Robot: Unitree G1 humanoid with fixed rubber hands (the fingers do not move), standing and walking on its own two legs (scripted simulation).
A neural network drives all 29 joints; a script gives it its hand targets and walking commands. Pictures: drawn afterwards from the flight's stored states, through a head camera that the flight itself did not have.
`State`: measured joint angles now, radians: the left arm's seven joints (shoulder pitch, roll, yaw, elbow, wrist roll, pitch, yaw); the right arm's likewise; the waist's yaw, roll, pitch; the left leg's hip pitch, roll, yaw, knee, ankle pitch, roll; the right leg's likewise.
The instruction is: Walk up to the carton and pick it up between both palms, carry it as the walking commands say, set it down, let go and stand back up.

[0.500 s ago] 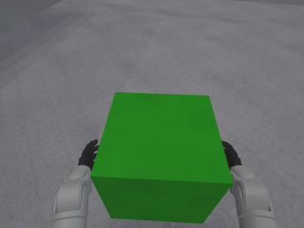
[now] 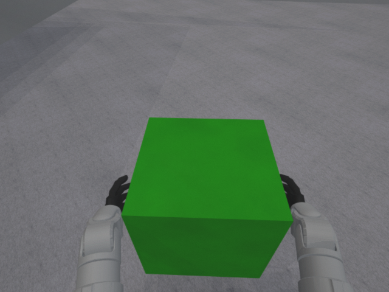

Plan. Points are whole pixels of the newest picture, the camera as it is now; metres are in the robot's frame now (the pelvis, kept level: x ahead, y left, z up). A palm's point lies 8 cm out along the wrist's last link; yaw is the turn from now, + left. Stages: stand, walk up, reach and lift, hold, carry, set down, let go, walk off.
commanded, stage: set down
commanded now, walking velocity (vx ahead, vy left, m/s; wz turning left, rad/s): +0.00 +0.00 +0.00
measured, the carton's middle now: (204, 197) +0.35 +0.00 -0.04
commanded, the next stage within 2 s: none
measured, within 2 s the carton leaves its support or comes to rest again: neither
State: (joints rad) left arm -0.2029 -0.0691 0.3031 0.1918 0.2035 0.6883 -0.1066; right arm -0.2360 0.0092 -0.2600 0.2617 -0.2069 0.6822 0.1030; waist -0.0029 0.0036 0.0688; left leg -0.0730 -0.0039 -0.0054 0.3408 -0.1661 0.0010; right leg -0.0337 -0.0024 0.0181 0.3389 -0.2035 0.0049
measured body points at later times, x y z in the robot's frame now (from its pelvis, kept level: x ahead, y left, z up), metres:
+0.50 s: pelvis -0.03 -0.01 -0.02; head +0.08 +0.00 +0.42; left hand +0.30 +0.21 -0.06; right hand +0.33 -0.18 -0.06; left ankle +0.02 +0.12 -0.75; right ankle +0.00 -0.12 -0.75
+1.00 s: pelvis -0.05 -0.01 -0.08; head +0.17 +0.00 +0.32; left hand +0.34 +0.20 -0.15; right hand +0.37 -0.18 -0.15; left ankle +0.02 +0.12 -0.75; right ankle +0.00 -0.12 -0.75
